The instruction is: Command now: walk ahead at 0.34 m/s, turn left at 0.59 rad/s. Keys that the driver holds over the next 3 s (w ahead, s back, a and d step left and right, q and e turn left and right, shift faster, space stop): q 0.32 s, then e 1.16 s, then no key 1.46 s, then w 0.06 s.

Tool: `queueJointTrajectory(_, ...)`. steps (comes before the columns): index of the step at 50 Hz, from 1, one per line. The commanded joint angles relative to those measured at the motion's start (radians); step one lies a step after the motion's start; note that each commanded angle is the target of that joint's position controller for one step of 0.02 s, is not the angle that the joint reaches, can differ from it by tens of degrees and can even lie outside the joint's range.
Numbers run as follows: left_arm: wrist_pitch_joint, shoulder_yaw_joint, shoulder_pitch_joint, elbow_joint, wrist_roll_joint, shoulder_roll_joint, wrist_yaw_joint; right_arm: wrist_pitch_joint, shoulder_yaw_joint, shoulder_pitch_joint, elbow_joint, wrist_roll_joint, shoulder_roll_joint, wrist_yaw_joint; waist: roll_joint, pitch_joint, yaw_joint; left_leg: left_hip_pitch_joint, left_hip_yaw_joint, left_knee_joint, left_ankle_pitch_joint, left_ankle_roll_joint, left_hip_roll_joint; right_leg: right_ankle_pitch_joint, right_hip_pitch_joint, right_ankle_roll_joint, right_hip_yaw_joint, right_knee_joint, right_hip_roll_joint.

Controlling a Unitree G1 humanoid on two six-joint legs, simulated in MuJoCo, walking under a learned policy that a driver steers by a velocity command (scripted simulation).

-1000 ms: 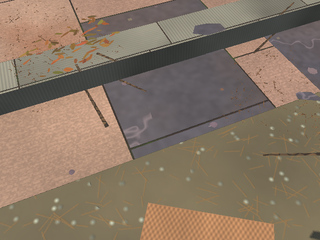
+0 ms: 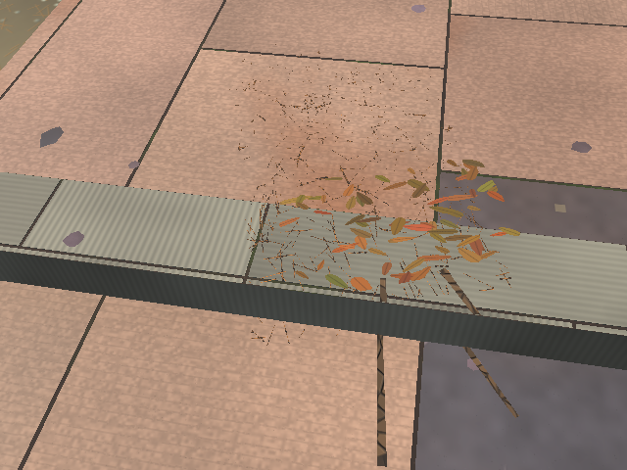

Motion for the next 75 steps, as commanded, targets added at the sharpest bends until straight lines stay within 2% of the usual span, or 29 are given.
queueJointTrajectory(1, -0.004, 0.029, 0.01, -0.029, 0.001, 0.108, 0.006, 0.004, -0.034, -0.019, -0.101, 0.0, -0.084, 0.0, -0.166, -0.024, 0.007, -0.203, -0.007, -0.007, 0.028, -0.032, 0.096, 0.446, 0.188, -0.161, 0.213, -0.21, -0.276)
queueJointTrajectory(2, -0.004, 0.035, 0.003, -0.019, -0.002, 0.124, 0.008, 0.011, -0.028, -0.029, -0.112, 0.0, -0.063, -0.001, -0.171, -0.023, 0.002, -0.205, 0.012, -0.052, 0.041, -0.043, 0.096, 0.521, 0.178, -0.171, 0.166, -0.22, -0.275)
queueJointTrajectory(3, 0.006, 0.026, 0.103, 0.018, 0.023, 0.13, 0.007, 0.026, -0.014, -0.028, -0.099, -0.094, -0.047, 0.031, -0.077, -0.052, 0.007, -0.137, 0.059, -0.095, 0.074, -0.028, 0.05, 0.681, 0.162, -0.166, 0.119, -0.201, -0.288)
queueJointTrajectory(8, 0.036, 0.026, 0.036, 0.019, 0.004, 0.138, 0.004, 0.037, 0.002, -0.091, -0.103, -0.05, -0.017, 0.072, -0.207, -0.072, 0.001, 0.005, 0.124, -0.409, 0.298, 0.006, 0.041, 0.6, 0.151, -0.105, -0.069, -0.178, -0.233)
queueJointTrajectory(14, 0.073, 0.042, 0.108, 0.039, -0.013, 0.179, 0.019, 0.016, -0.022, -0.032, -0.09, -0.081, -0.077, 0.054, -0.1, -0.125, -0.027, 0.218, 0.138, -0.725, 0.3, 0.088, -0.023, 0.509, 0.223, -0.041, -0.109, 0.201, -0.244)
queueJointTrajectory(15, 0.079, 0.034, 0.172, 0.019, -0.001, 0.156, 0.017, 0.003, -0.043, 0.032, -0.093, -0.086, -0.169, 0.039, 0.087, -0.193, -0.043, 0.393, -0.114, -0.773, 0.584, 0.141, 0.171, 0.179, 0.061, 0.011, -0.146, 0.462, -0.179)
queueJointTrajectory(16, 0.099, 0.016, 0.209, -0.028, 0.009, 0.088, 0.014, 0.014, -0.07, 0.022, -0.116, -0.054, -0.287, 0.032, 0.236, -0.247, 0.002, 0.531, -0.505, -0.782, 0.925, 0.324, 0.425, -0.515, -0.218, 0.055, -0.107, 0.699, 0.009)
queueJointTrajectory(17, 0.123, 0.02, 0.171, -0.005, 0.028, 0.13, 0.023, 0.022, -0.067, 0.073, -0.101, -0.005, -0.23, 0.03, 0.09, -0.307, -0.063, 0.529, -0.45, -0.792, 0.886, 0.366, 0.411, -0.492, -0.222, 0.053, 0.036, 0.768, -0.035)
queueJointTrajectory(19, 0.127, 0.011, 0.102, 0.005, 0.003, 0.111, 0.023, 0.029, -0.017, -0.04, -0.087, -0.023, -0.093, 0.013, 0.04, -0.12, -0.015, 0.353, -0.246, -0.84, 0.768, 0.293, 0.303, -0.34, -0.219, 0.044, 0.051, 0.7, -0.082)
queueJointTrajectory(22, 0.145, 0.005, 0.169, 0.066, 0.008, 0.103, 0.012, 0.018, 0.026, -0.134, -0.073, -0.038, -0.008, 0.001, 0.056, -0.122, 0.044, 0.228, -0.079, -0.878, 0.787, 0.212, 0.214, -0.232, -0.019, 0.048, 0.037, 0.547, -0.074)
queueJointTrajectory(25, 0.136, 0.002, 0.087, 0.058, -0.033, 0.084, 0.023, -0.007, 0.019, -0.221, -0.065, -0.051, -0.027, 0.005, 0.05, -0.119, 0.039, 0.217, -0.05, -0.878, 0.56, 0.208, 0.206, -0.202, 0.044, 0.068, 0.088, 0.321, -0.111)
queueJointTrajectory(30, 0.13, 0.014, 0.04, 0.041, -0.028, 0.131, 0.047, 0.013, -0.01, -0.207, -0.026, -0.038, -0.108, -0.019, 0.058, -0.039, -0.001, 0.19, -0.123, -0.926, 0.167, 0.236, 0.259, -0.188, 0.008, 0.074, 0.031, 0.237, -0.077)
queueJointTrajectory(35, 0.124, 0.02, 0.082, 0.047, -0.017, 0.118, 0.029, 0.028, -0.021, -0.212, -0.002, -0.012, -0.1, -0.03, 0.021, -0.043, 0.036, 0.217, -0.051, -0.821, 0.292, 0.174, 0.25, -0.053, 0.066, 0.002, 0.008, 0.056, -0.065)
queueJointTrajectory(36, 0.124, 0.029, 0.083, 0.039, -0.011, 0.155, 0.027, 0.027, -0.021, -0.199, 0.002, -0.013, -0.083, -0.032, -0.04, -0.042, 0.033, 0.198, 0.008, -0.731, 0.291, 0.118, 0.204, 0.103, 0.089, -0.037, 0.082, -0.02, -0.106)
queueJointTrajectory(37, 0.123, 0.054, 0.078, 0.036, -0.015, 0.251, 0.034, 0.022, -0.017, -0.192, -0.026, -0.032, -0.044, -0.032, -0.245, -0.055, -0.017, 0.12, 0.152, -0.573, 0.231, 0.035, 0.065, 0.247, 0.109, -0.125, 0.292, -0.075, -0.236)
queueJointTrajectory(39, 0.104, 0.053, 0.103, 0.021, 0.004, 0.228, 0.036, 0.019, -0.02, -0.355, -0.066, -0.038, -0.045, -0.033, -0.32, -0.032, 0.086, -0.108, 0.099, -0.265, -0.138, -0.026, -0.055, 0.332, 0.193, -0.285, 0.524, -0.189, -0.363)
queueJointTrajectory(42, 0.076, 0.058, 0.01, -0.004, -0.023, 0.222, 0.041, 0.026, -0.033, -0.267, -0.034, -0.02, -0.058, -0.025, -0.148, -0.073, 0.017, -0.187, 0.011, -0.137, -0.096, -0.045, 0.0, 0.465, 0.269, -0.214, 0.394, -0.117, -0.29)
queueJointTrajectory(46, 0.117, 0.065, 0.009, -0.012, -0.033, 0.222, 0.057, 0.008, -0.016, -0.289, -0.037, -0.011, -0.02, -0.018, -0.174, -0.13, 0.035, -0.071, 0.041, -0.368, 0.008, -0.083, -0.018, 0.5, 0.283, -0.178, 0.353, -0.078, -0.22)
queueJointTrajectory(52, 0.144, 0.067, -0.057, -0.047, -0.049, 0.222, 0.05, -0.006, -0.031, -0.18, -0.003, -0.004, -0.064, 0.008, -0.224, -0.122, -0.008, 0.209, 0.066, -0.794, 0.231, -0.051, -0.041, 0.269, 0.148, -0.133, 0.434, -0.052, -0.162)
queueJointTrajectory(53, 0.143, 0.059, -0.041, -0.048, -0.046, 0.196, 0.052, -0.006, -0.042, -0.153, 0.007, -0.012, -0.094, 0.004, -0.189, -0.125, -0.006, 0.315, 0.034, -0.851, 0.299, -0.026, 0.016, 0.132, 0.07, -0.091, 0.416, -0.011, -0.123)
queueJointTrajectory(54, 0.14, 0.043, -0.005, -0.05, -0.026, 0.137, 0.047, -0.002, -0.057, -0.122, 0.001, -0.031, -0.165, -0.006, 0.009, -0.149, 0.012, 0.439, -0.165, -0.878, 0.399, 0.054, 0.23, -0.149, -0.078, -0.031, 0.31, 0.199, -0.026)
queueJointTrajectory(55, 0.127, 0.049, 0.009, -0.083, -0.028, 0.145, 0.044, 0.003, -0.067, -0.144, -0.002, -0.067, -0.221, -0.002, 0.241, -0.109, 0.036, 0.39, -0.418, -0.91, 0.521, 0.234, 0.423, -0.474, -0.265, 0.022, 0.173, 0.387, 0.084)
queueJointTrajectory(56, 0.118, 0.07, 0.018, -0.066, -0.02, 0.224, 0.043, -0.008, -0.052, -0.174, -0.027, -0.07, -0.167, -0.004, 0.155, -0.098, 0.027, 0.351, -0.423, -0.924, 0.497, 0.298, 0.453, -0.455, -0.276, 0.049, 0.207, 0.587, 0.009)
queueJointTrajectory(57, 0.122, 0.087, 0.025, -0.045, -0.032, 0.257, 0.04, -0.014, -0.036, -0.226, -0.036, -0.061, -0.111, -0.009, 0.089, -0.071, 0.048, 0.318, -0.309, -0.913, 0.457, 0.261, 0.389, -0.382, -0.273, 0.058, 0.202, 0.66, -0.005)
queueJointTrajectory(59, 0.143, 0.085, 0.043, -0.019, -0.028, 0.224, 0.046, -0.016, -0.027, -0.275, -0.041, -0.032, -0.084, -0.019, 0.064, -0.037, 0.052, 0.31, -0.161, -0.906, 0.412, 0.199, 0.299, -0.264, -0.296, 0.091, 0.176, 0.71, -0.023)
queueJointTrajectory(66, 0.139, 0.04, -0.07, -0.107, -0.031, 0.128, 0.014, 0.012, -0.042, -0.176, -0.012, -0.031, -0.138, -0.041, 0.102, -0.078, -0.03, 0.409, 0.007, -0.905, 0.513, 0.229, 0.307, -0.199, -0.234, 0.129, 0.061, 0.429, -0.08)
queueJointTrajectory(73, 0.154, 0.054, 0.022, -0.108, -0.031, 0.15, -0.015, 0.016, -0.057, -0.2, 0.001, 0.014, -0.173, -0.014, 0.112, -0.088, 0.028, 0.331, 0.11, -0.765, 0.522, 0.144, 0.326, -0.045, 0.052, 0.022, -0.045, 0.019, -0.035)
queueJointTrajectory(74, 0.154, 0.068, 0.064, -0.094, -0.029, 0.178, -0.008, 0.013, -0.049, -0.151, 0.023, 0.011, -0.139, -0.01, 0.054, -0.1, 0.035, 0.261, 0.161, -0.667, 0.438, 0.083, 0.288, 0.052, 0.172, -0.013, -0.019, -0.072, -0.017)
queueJointTrajectory(75, 0.151, 0.094, 0.107, -0.097, -0.029, 0.267, 0.009, 0.009, -0.032, -0.12, 0.021, -0.025, -0.085, -0.003, -0.171, -0.117, 0.027, 0.047, 0.249, -0.419, 0.172, -0.011, 0.195, 0.366, 0.356, -0.081, 0.22, -0.125, -0.178)
Next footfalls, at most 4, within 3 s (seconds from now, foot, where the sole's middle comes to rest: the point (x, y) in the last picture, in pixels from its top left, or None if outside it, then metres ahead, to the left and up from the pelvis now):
0.30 left None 0.22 0.12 -0.77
0.70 right None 0.20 -0.11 -0.77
1.08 left None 0.22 0.13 -0.77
1.50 right None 0.16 -0.13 -0.77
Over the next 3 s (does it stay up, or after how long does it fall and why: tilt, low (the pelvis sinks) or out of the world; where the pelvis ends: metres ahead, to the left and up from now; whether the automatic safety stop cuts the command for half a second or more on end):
stays up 0.17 -0.01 0.01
